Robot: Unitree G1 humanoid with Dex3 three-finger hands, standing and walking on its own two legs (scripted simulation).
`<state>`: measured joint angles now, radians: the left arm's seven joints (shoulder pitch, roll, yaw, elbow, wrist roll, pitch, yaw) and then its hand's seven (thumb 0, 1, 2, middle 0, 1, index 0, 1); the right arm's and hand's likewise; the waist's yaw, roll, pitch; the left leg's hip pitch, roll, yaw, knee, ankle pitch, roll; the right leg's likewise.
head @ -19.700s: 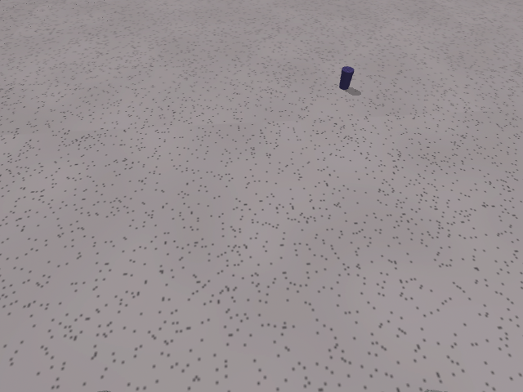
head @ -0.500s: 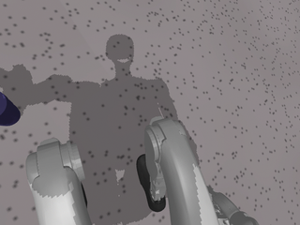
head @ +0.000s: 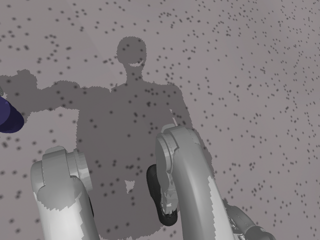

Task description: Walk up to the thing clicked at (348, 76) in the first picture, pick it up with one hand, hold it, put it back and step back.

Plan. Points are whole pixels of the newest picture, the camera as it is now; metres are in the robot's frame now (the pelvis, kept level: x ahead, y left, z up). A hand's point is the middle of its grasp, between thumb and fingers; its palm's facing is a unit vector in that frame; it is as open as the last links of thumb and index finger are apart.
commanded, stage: settle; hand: left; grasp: from above
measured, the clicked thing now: (1, 117) +0.43 +0.32 -0.23
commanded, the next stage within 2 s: lift in 0.84 s
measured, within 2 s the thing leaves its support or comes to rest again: leaves its support in 0.42 s
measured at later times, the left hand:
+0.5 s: hand out of the picture +0.42 +0.33 -0.15, palm faces -0.37 -0.08 -0.92, open 11.0 cm
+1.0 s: hand out of the picture +0.41 +0.33 -0.08, palm faces -0.45 -0.09 -0.89, open 10.8 cm
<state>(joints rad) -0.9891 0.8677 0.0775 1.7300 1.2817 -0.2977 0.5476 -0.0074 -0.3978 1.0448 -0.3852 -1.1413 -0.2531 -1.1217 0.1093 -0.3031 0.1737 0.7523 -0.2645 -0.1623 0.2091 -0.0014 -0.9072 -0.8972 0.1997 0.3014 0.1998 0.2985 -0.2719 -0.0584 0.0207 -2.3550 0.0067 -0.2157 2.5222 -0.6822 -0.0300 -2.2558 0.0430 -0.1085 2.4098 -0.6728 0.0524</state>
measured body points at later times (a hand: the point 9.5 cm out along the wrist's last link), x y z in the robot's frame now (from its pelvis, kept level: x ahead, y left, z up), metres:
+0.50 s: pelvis +0.01 +0.00 +0.02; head +0.23 +0.10 +0.40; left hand +0.43 +0.33 -0.10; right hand +0.09 -0.27 -0.08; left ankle +0.07 +0.13 -0.27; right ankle +0.11 -0.12 -0.27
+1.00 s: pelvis +0.00 +0.00 +0.07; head +0.22 +0.08 +0.45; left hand +0.43 +0.34 -0.03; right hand +0.09 -0.27 -0.04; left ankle +0.07 +0.13 -0.27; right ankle +0.11 -0.12 -0.27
